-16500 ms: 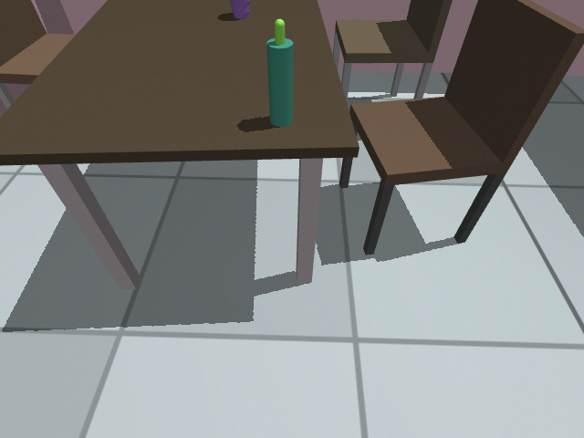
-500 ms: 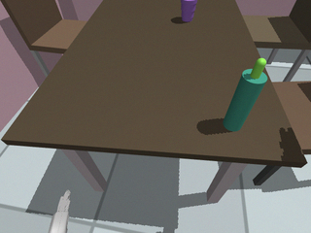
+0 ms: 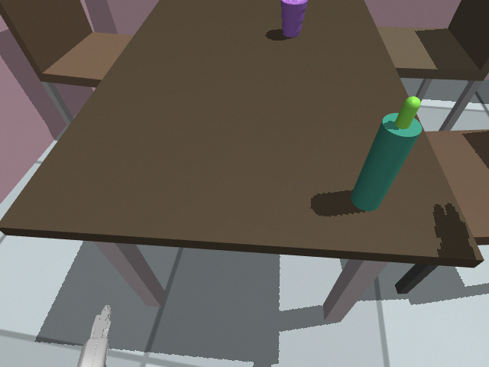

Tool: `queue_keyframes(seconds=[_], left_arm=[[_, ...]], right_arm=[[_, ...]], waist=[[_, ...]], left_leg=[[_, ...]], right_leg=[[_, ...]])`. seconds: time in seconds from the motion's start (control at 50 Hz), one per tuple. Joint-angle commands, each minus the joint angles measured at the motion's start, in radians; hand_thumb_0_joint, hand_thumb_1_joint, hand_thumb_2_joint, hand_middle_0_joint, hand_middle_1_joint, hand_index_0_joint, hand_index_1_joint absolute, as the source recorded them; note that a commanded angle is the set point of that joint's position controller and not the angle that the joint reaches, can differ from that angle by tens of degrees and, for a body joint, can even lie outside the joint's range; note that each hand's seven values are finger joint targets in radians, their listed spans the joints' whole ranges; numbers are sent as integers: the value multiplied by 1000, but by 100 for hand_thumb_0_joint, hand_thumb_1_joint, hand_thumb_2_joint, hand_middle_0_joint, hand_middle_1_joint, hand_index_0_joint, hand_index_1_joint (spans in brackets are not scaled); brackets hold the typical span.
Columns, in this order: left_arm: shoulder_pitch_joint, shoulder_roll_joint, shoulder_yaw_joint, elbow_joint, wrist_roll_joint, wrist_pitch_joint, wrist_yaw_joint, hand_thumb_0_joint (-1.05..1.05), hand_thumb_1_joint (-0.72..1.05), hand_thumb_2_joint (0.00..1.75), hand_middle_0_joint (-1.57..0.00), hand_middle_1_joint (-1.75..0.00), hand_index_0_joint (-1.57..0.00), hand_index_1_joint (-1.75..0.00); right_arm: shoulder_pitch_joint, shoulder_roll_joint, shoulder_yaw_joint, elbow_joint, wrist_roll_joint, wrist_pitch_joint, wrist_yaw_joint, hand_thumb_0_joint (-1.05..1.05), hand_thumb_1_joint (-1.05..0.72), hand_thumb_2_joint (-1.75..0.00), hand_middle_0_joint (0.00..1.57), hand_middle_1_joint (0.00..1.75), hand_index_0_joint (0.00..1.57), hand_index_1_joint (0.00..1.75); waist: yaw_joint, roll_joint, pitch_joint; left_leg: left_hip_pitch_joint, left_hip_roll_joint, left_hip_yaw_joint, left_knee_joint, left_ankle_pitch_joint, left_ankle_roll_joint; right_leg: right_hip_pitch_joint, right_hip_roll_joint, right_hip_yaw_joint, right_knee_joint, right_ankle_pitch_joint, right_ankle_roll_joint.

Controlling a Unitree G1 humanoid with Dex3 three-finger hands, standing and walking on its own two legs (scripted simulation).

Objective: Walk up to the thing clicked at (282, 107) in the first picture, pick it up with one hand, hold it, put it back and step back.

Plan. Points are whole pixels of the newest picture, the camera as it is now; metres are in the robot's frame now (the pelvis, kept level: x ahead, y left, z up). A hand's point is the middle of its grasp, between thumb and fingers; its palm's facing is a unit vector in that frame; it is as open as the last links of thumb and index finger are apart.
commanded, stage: approach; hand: right
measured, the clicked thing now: (385, 157) +0.46 -0.21 +0.10
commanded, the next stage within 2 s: close in in 0.38 s
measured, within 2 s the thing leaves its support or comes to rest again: neither
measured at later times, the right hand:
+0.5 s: hand (451, 185) +0.40 -0.30 +0.10, palm faces +0.10 +0.99 +0.05, open 17.1 cm
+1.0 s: hand (392, 180) +0.43 -0.23 +0.07, palm faces +0.18 +0.98 +0.04, open 17.4 cm
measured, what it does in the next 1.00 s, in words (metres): stands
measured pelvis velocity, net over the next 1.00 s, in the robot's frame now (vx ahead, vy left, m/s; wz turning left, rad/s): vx -0.02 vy -0.01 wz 0.03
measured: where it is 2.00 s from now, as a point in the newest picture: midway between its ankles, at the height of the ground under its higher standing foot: outside the picture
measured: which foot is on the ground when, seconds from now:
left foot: down 0.00-1.00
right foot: down 0.00-1.00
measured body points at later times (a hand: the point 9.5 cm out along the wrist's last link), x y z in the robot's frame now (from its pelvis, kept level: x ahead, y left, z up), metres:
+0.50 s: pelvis -0.02 +0.00 -0.01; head +0.04 -0.03 +0.44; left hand +0.12 +0.25 -0.07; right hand +0.39 -0.36 +0.10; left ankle -0.05 +0.14 -0.73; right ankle +0.01 -0.13 -0.73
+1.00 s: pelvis -0.02 -0.01 -0.02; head +0.03 -0.02 +0.43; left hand +0.12 +0.25 -0.06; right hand +0.41 -0.28 +0.07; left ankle -0.05 +0.14 -0.73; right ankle +0.01 -0.13 -0.73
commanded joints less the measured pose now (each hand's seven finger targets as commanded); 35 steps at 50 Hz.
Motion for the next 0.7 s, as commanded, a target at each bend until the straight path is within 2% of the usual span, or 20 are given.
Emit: queue_keyframes(seconds=[0.0,0.04,0.06,0.08,0.12,0.18,0.22,0.28,0.34,0.38,0.4,0.42,0.46,0.48,0.52,0.54,0.56,0.6,0.66,0.68], left_arm=[[-63,136,61,-96,-1,-44,15,0,-59,8,-5,-5,-4,-6],[-103,166,80,-146,-3,-53,21,0,-60,9,-5,-5,-3,-6],[-108,181,87,-151,-3,-54,24,0,-60,9,-5,-5,-4,-6],[-123,171,74,-176,-5,-57,23,0,-61,9,-5,-3,-3,-6],[-93,208,111,-217,-7,-56,34,0,-59,7,-6,-5,-4,-7],[23,189,118,-163,-3,-45,25,0,-58,6,-6,-5,-5,-6],[21,153,89,-188,1,-48,11,0,-58,6,-6,-5,-5,-6],[59,93,37,-188,5,-46,-12,0,-57,6,-6,-5,-5,-6],[1,112,64,-216,9,-56,-28,0,-56,5,-6,-5,-5,-6],[0,155,107,-225,14,-58,-27,0,-56,6,-6,-5,-5,-6],[-20,151,108,-236,15,-60,-31,0,-56,5,-6,-5,-5,-6],[1,170,136,-233,17,-61,-29,0,-55,5,-6,-6,-6,-6],[8,160,141,-181,21,-52,-41,0,-55,5,-6,-6,-6,-6],[1,141,126,-150,25,-42,-54,0,-57,6,-6,-6,-6,-6],[-127,145,107,-355,24,-46,-57,0,-58,6,-6,-5,-5,-6],[-89,147,104,-370,28,-36,-55,0,-58,7,-6,-5,-5,-6],[-32,83,50,-323,27,-18,-67,0,-58,6,-6,-5,-5,-6],[34,35,33,-284,27,-1,-87,0,-56,6,-6,-6,-5,-6],[2,193,168,-412,34,9,-82,0,-57,6,-6,-5,-5,-6],[73,145,136,-331,37,24,-94,0,-57,6,-6,-6,-5,-6]], right_arm=[[-356,-406,-46,-261,26,-62,9,0,47,-6,7,5,6,4],[-351,-365,-34,-243,44,-66,14,0,47,-5,7,4,6,4],[-393,-390,-46,-296,46,-73,12,0,46,-6,7,5,6,5],[-367,-377,-38,-235,43,-72,11,0,54,-6,5,5,5,5],[-448,-422,-58,-319,44,-83,1,0,41,-4,8,3,7,3],[-315,-284,6,-131,38,-56,-22,0,42,-4,7,3,7,3],[-308,-215,56,-94,19,-51,-39,0,41,-4,8,3,7,3],[-312,-125,113,-97,14,-62,-63,0,45,-4,7,4,7,4],[-375,-78,147,-153,18,-122,-94,0,46,-4,7,4,7,3],[-439,-125,103,-224,27,-170,-123,0,47,-5,6,4,7,4],[-505,-156,83,-402,34,-209,-145,0,46,-5,6,4,6,4],[-504,-165,64,-397,34,-229,-166,0,45,-6,6,4,6,4],[-300,-60,77,-127,27,-235,-206,0,42,-6,6,4,6,4],[-307,-64,62,-160,30,-261,-226,0,48,-2,7,3,7,3],[-513,-166,5,-334,8,-318,-279,0,50,-2,7,3,7,3],[-505,-135,28,-272,-9,-321,-297,0,47,-2,7,3,7,3],[-484,-89,61,-273,-18,-327,-314,0,46,-2,7,3,7,3],[-388,59,132,-204,-32,-334,-344,0,47,-2,7,3,6,3],[-483,-90,58,-372,-60,-350,-412,0,49,-2,7,4,6,4],[-444,-12,99,-302,-66,-340,-421,0,51,-3,6,4,6,4]], waist=[[-18,-187,-309],[4,-144,-308],[-5,-174,-382],[4,-152,-355],[6,-157,-433],[34,-99,-236],[38,-97,-188],[38,-87,-142],[48,-102,-180],[44,-127,-261],[17,-201,-373],[32,-200,-401],[40,-94,-255],[18,-88,-262],[11,-160,-516],[23,-159,-498],[-3,-179,-453],[13,-178,-420],[12,-240,-573],[16,-251,-473]], left_leg=[[-30,-21,13,-42,347,27],[-27,-22,17,-42,355,24],[-29,-26,21,-32,374,28],[-36,-26,23,-32,389,26],[-18,-27,23,-25,430,22],[-69,-32,32,-46,357,23],[-85,-28,25,-52,320,23],[-101,-30,26,-53,261,22],[-134,-36,26,-28,232,28],[-140,-35,22,-11,236,27],[-105,-32,11,7,265,30],[-120,-36,12,26,286,29],[-173,-41,19,59,284,24],[-166,-41,18,77,276,24],[-85,-37,7,90,317,27],[-105,-41,10,93,313,27],[-93,-44,9,98,309,30],[-121,-51,16,104,292,32],[-104,-52,17,115,347,32],[-146,-55,22,113,329,33]], right_leg=[[297,30,-12,-33,323,-38],[301,29,-9,-22,324,-42],[358,23,-2,-17,377,-37],[355,24,-3,-7,403,-39],[417,22,-1,4,457,-39],[306,22,-7,-22,353,-42],[253,25,-18,-37,281,-43],[217,23,-21,-47,206,-41],[230,11,-9,-38,198,-30],[269,10,-6,-14,203,-28],[300,14,-9,5,238,-22],[321,12,-9,24,267,-21],[195,15,-11,68,263,-25],[134,14,-9,84,248,-24],[229,8,-8,100,307,-18],[241,6,-9,107,321,-16],[208,10,-14,100,310,-11],[196,5,-14,103,307,-10],[303,-1,-14,119,404,1],[274,-1,-15,117,398,3]])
